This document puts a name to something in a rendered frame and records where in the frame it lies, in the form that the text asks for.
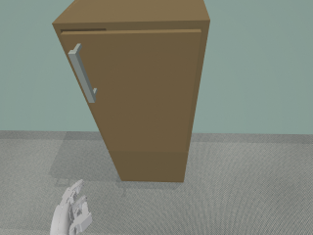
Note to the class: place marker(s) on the cupboard door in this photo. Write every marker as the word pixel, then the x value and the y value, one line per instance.
pixel 145 81

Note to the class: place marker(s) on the robot left hand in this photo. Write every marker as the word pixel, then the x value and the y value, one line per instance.
pixel 67 218

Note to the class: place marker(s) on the handle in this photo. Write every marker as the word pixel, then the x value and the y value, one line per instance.
pixel 81 73

